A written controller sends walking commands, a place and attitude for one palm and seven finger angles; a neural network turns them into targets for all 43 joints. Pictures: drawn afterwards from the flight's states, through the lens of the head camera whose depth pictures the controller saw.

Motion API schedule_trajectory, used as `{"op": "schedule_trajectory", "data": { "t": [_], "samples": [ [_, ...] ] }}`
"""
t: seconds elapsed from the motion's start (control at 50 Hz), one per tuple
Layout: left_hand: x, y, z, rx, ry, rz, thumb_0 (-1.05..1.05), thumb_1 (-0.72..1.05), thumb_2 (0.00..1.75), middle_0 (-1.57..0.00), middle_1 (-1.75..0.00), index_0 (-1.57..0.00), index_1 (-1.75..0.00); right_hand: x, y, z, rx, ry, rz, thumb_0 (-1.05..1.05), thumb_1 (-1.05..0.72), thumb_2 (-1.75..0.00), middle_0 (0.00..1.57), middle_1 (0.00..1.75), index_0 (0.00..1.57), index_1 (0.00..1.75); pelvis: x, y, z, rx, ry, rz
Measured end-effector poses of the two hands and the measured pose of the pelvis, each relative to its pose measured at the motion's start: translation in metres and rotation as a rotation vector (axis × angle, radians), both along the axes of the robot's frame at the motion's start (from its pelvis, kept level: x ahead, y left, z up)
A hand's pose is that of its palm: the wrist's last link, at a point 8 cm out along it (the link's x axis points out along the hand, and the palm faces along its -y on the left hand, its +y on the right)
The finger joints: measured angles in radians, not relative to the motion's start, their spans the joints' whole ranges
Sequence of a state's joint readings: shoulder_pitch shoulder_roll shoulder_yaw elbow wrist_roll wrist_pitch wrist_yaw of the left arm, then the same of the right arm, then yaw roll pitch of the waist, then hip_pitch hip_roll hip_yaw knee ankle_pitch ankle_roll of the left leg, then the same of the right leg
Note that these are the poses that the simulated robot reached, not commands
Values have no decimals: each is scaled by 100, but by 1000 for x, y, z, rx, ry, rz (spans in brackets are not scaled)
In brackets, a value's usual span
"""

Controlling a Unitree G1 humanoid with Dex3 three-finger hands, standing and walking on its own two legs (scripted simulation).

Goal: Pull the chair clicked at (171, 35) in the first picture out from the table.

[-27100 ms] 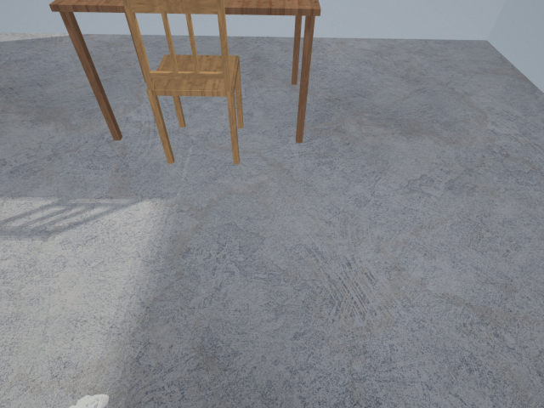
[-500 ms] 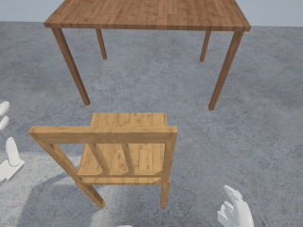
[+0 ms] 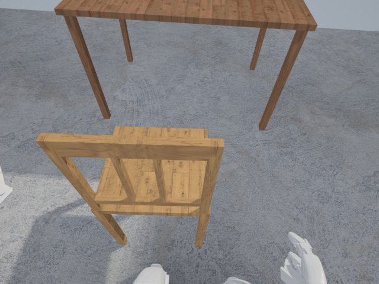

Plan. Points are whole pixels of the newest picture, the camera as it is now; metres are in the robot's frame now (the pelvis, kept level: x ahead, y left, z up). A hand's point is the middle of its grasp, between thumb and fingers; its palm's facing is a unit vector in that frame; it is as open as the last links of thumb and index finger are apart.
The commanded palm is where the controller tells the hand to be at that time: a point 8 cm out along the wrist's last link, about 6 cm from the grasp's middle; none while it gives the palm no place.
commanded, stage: step back with the hand held close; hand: left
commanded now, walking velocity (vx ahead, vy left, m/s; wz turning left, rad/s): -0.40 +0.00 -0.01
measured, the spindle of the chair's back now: (125, 180) +0.37 +0.20 -0.09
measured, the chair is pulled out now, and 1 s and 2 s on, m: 0.61 0.61 0.61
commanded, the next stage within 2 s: stop stepping back and stand still in 0.64 s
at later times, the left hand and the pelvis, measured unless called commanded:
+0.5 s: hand (13, 229) +0.16 +0.22 +0.19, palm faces +0.30 -0.75 -0.58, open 7.4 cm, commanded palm +0.09 +0.28 +0.20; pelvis -0.06 -0.02 +0.01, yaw -2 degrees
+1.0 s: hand out of the picture +0.02 +0.20 +0.19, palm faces +0.38 -0.74 -0.55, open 7.4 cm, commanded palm -0.03 +0.24 +0.20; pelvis -0.17 -0.06 +0.01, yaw -1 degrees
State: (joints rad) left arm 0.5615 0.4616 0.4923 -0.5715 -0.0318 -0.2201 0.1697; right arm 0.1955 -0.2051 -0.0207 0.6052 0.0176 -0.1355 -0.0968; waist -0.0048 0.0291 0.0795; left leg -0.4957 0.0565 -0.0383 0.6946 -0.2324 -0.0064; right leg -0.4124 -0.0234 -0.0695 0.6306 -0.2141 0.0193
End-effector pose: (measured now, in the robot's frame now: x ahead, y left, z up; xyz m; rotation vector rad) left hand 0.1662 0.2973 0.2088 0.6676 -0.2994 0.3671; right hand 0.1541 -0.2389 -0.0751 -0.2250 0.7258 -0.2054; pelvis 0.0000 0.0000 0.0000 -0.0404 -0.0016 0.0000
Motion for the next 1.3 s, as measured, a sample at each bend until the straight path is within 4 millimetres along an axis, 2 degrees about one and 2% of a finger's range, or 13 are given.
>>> {"op": "schedule_trajectory", "data": {
  "t": [0.16, 0.3, 0.38, 0.48, 0.56, 0.64, 0.72, 0.78, 0.9, 1.0, 1.1, 1.18, 1.3],
  "samples": [
    [-7, -2, 2, -43, -34, -2, 1, 89, 90, -22, -30, -21, -30, -9, 0, -8, 0, 70, 7, 1, -90, -90, 20, 30, 20, 30, -4, 5, 3, 20, 15, 6],
    [-11, 11, 2, -50, -5, -1, 1, 89, 90, -22, -30, -21, -30, -15, 13, 9, 2, 32, 6, 1, -90, -90, 20, 30, 20, 30, -18, 6, 13, -1, 30, 1],
    [-21, -6, 6, -57, 15, -49, 1, 89, 90, -21, -30, -21, -30, -22, 16, 13, 30, 10, 44, 1, -90, -90, 20, 30, 20, 30, -30, -2, 17, -7, 47, -18],
    [-40, -31, 9, 11, 54, -104, 1, 89, 90, -22, -30, -21, -30, -35, 3, 1, 52, 1, 77, 1, -90, -90, 20, 30, 20, 30, -56, -18, 13, -24, 55, -32],
    [-61, -45, 13, 29, 79, -129, 1, 89, 90, -22, -30, -21, -30, -58, -15, 0, 62, 38, 36, 1, -90, -90, 20, 30, 20, 30, -72, -25, 16, -7, 46, -29],
    [-77, -37, 8, 6, 100, -70, 1, 89, 90, -22, -30, -22, -30, -81, -32, 8, 27, 57, -38, 1, -90, -90, 20, 30, 20, 30, -81, -25, 20, 39, 54, -21],
    [-92, -27, -5, -28, 75, -45, 1, 89, 90, -22, -30, -21, -30, -99, -40, 11, -13, 37, -62, 1, -90, -90, 20, 30, 20, 30, -100, -25, 12, 50, 39, -8],
    [-107, -34, -12, -79, 77, -48, 1, 89, 90, -22, -30, -21, -30, -115, -39, 17, -16, 21, -25, 1, -90, -90, 20, 30, 20, 30, -121, -32, 15, 47, 26, -15],
    [-154, -65, 0, -27, 63, -90, 1, 89, 90, -22, -30, -21, -30, -152, -43, 13, 45, -25, 14, 1, -90, -90, 20, 30, 20, 30, -156, -49, 8, 16, -7, -12],
    [-187, -62, 6, -16, 50, -17, 1, 89, 90, -22, -30, -22, -30, -193, -55, 2, 61, 48, -6, 1, -90, -90, 20, 30, 20, 30, -175, -56, 11, 44, -25, -10],
    [-200, -44, -7, -106, 47, 70, 1, 89, 90, -22, -30, -21, -30, -230, -69, 3, 23, 85, -49, 1, -90, -90, 20, 30, 20, 30, -185, -52, 17, 62, -2, 0],
    [-210, -42, -16, -148, 15, 52, 1, 89, 90, -21, -30, -21, -30, -248, -72, 10, -32, 75, -63, 1, -90, -90, 20, 30, 20, 30, -199, -46, 14, 59, -18, 16],
    [-225, -46, 3, -82, 5, 14, 1, 89, 90, -22, -30, -21, -30, -254, -58, 15, 18, 39, -48, 1, -90, -90, 20, 30, 20, 30, -206, -45, 21, 32, -18, 41]
  ]
}}
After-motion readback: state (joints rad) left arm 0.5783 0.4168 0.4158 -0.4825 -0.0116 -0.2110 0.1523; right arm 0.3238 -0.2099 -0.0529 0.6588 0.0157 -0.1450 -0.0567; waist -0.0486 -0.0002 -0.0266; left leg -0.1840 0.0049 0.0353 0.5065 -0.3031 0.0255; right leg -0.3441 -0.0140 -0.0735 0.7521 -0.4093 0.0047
